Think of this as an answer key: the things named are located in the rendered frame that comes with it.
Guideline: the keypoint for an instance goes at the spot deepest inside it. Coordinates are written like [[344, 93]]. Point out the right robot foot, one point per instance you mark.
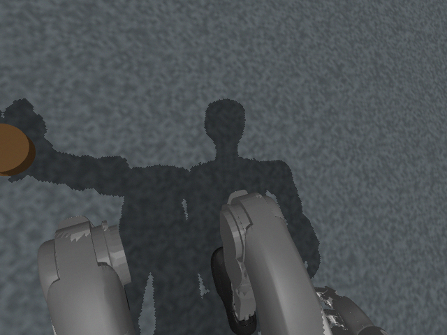
[[223, 286]]

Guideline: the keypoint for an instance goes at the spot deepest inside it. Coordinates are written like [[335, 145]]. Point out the tin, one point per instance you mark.
[[17, 151]]

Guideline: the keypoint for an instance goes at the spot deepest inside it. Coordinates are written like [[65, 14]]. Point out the right robot hand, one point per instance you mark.
[[346, 314]]

